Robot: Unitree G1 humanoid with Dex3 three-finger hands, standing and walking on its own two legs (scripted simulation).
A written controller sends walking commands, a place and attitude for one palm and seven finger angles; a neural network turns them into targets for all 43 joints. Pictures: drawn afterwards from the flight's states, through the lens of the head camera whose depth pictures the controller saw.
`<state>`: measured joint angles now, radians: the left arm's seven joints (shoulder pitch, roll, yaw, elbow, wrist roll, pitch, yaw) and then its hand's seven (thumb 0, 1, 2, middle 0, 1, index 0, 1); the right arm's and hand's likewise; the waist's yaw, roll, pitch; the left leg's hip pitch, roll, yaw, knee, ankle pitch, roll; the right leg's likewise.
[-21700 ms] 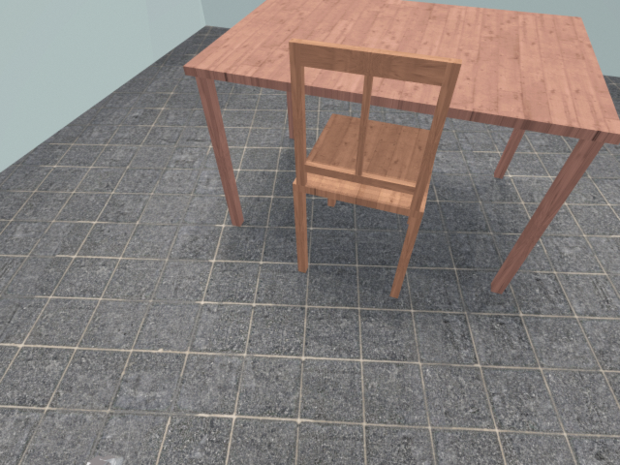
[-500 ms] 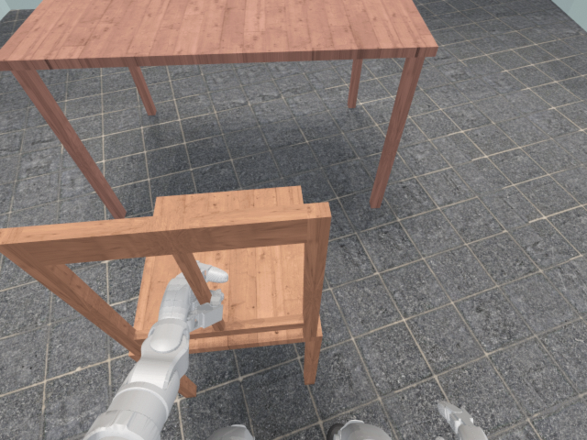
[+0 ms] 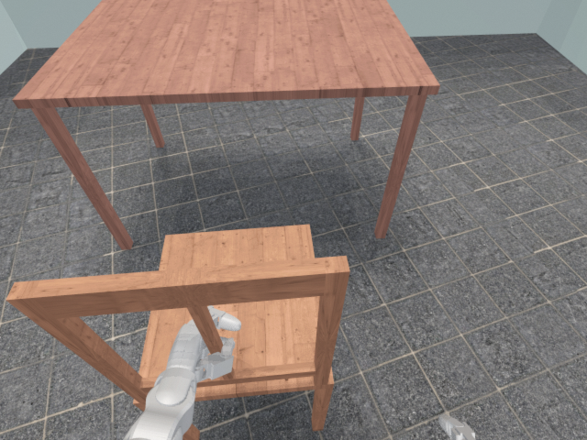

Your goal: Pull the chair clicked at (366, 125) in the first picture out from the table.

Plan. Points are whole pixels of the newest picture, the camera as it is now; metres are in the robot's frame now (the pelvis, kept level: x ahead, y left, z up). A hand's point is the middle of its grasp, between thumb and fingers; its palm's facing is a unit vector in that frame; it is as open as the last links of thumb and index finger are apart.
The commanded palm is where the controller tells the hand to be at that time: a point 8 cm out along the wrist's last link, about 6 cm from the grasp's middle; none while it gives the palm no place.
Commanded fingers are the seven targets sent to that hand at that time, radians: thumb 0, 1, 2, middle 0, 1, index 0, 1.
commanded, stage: stop walking, hand still on the chair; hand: left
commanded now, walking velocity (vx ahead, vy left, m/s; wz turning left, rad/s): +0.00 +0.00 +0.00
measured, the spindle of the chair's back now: (214, 344) +0.27 +0.14 -0.07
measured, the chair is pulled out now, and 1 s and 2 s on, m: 0.59 0.59 0.59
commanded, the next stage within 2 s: open the thumb and straighten the fingers in 0.58 s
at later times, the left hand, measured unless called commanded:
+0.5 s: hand (228, 355) +0.25 +0.12 -0.07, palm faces +0.04 -0.99 -0.17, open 5.1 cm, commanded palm +0.23 +0.17 -0.05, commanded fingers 0.00 0.90 0.90 -0.50 -1.45 -0.50 -1.45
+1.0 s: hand (218, 348) +0.26 +0.14 -0.07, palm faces +0.04 -0.99 -0.16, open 10.1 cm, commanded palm +0.24 +0.18 -0.05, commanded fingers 0.00 -0.55 0.20 -0.32 -0.94 -0.32 -0.94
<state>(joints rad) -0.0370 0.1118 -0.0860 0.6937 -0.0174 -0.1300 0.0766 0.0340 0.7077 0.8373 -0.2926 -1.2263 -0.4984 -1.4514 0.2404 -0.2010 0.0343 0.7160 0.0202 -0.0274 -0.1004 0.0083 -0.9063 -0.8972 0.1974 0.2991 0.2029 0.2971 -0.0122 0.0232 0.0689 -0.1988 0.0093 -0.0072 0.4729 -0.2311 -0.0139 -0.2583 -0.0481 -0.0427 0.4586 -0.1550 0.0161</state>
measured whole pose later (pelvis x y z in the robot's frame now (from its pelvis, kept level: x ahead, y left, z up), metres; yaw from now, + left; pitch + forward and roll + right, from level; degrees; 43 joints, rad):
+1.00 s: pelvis +0.04 -0.01 -0.02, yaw +1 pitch +6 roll +0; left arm 0.23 0.17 -0.04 0.24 -0.09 0.06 0.07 0.01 -0.04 0.45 -0.44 -1.35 -0.48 -1.39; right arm 0.23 -0.26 0.00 0.59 0.05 -0.11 -0.07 0.01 -0.91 -0.90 0.20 0.30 0.20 0.30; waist -0.05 0.04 -0.05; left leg -0.43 0.02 -0.03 0.71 -0.39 -0.03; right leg -0.50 -0.05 -0.06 0.71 -0.32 0.00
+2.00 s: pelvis +0.06 +0.00 -0.06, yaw +3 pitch +12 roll -1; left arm 0.72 0.16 -0.12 -0.26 -0.03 0.16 0.07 -0.01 -0.54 0.20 -0.01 0.00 -0.01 0.00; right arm 0.24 -0.22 0.00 0.46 0.04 -0.10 -0.12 0.01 -0.90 -0.90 0.20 0.30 0.20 0.30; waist -0.01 0.05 -0.16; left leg -0.65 0.01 -0.07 0.99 -0.55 -0.02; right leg -0.69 -0.07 -0.09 0.96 -0.48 0.01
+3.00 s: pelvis +0.05 +0.00 -0.05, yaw +3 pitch +7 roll -2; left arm 0.79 0.31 0.10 -0.46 -0.11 -0.10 0.00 -0.02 -0.43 0.26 -0.02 -0.02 -0.03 -0.03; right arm 0.21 -0.18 -0.02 0.53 0.07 -0.13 -0.13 0.01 -0.91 -0.90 0.20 0.30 0.20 0.30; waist 0.04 0.08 -0.11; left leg -0.55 0.02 -0.08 0.95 -0.52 -0.03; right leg -0.58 -0.05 -0.11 0.90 -0.44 0.01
